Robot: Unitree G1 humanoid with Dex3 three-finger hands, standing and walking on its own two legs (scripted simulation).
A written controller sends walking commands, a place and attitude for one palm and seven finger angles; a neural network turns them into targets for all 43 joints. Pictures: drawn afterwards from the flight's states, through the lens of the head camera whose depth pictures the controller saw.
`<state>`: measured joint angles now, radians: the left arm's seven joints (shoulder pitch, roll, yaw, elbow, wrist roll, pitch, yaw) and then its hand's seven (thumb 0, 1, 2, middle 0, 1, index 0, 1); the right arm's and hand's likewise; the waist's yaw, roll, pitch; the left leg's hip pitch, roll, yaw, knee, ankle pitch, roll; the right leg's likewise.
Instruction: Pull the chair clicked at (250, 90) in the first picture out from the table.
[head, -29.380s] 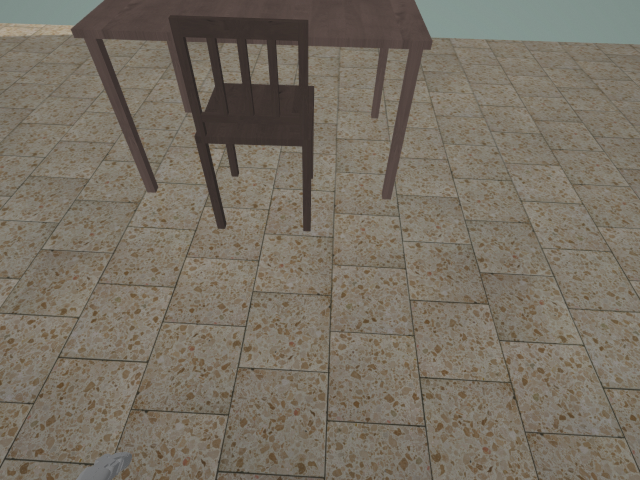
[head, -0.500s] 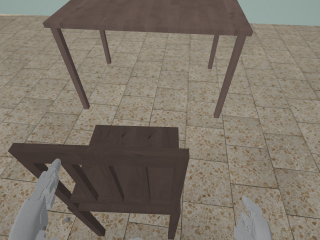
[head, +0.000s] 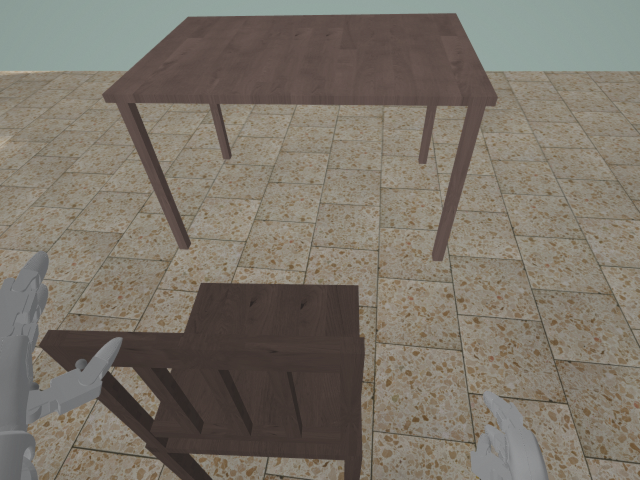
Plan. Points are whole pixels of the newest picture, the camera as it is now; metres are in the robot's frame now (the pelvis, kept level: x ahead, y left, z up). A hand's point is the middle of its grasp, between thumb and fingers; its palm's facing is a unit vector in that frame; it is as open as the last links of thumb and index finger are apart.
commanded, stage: draw the hand back to the body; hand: left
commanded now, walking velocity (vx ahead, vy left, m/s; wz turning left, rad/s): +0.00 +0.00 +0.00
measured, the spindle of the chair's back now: (230, 400) +0.25 +0.18 -0.09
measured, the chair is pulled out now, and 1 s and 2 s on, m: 0.69 0.69 0.69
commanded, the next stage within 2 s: step back with the hand held close in 0.50 s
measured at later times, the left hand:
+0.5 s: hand (74, 319) +0.21 +0.27 +0.17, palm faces +0.46 -0.77 -0.45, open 7.4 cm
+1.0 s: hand (51, 355) +0.17 +0.27 +0.16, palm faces +0.35 -0.74 -0.57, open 7.4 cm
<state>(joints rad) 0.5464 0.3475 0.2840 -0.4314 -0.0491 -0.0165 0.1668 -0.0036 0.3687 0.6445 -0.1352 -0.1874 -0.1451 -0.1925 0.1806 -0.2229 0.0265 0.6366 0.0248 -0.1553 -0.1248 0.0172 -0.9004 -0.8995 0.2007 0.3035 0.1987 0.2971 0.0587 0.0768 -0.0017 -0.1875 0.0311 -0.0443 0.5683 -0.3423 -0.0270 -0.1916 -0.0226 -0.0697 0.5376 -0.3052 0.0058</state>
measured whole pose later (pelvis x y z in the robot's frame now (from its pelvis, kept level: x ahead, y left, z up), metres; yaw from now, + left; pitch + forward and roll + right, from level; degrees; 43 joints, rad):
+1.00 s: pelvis -0.03 +0.01 +0.01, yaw -2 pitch +0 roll +0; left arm 0.59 0.42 0.41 -0.50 -0.05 -0.09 0.15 0.01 0.89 0.90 -0.21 -0.30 -0.22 -0.30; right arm 0.15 -0.22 -0.03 0.60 0.03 0.02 -0.10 0.02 -0.90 -0.90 0.20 0.30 0.20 0.30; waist 0.00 0.06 0.06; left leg -0.23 0.01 0.00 0.47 -0.24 -0.01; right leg -0.26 -0.04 -0.03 0.47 -0.20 0.02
